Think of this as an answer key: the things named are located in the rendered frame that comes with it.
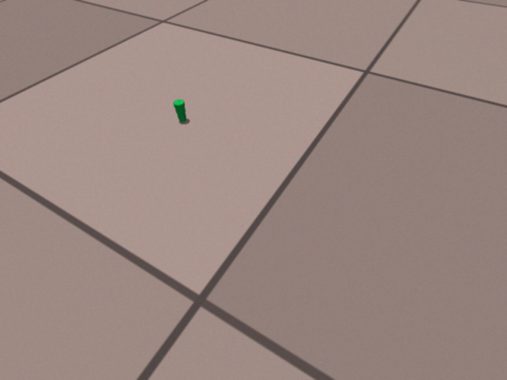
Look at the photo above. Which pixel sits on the cup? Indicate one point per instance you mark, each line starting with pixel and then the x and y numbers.
pixel 180 110

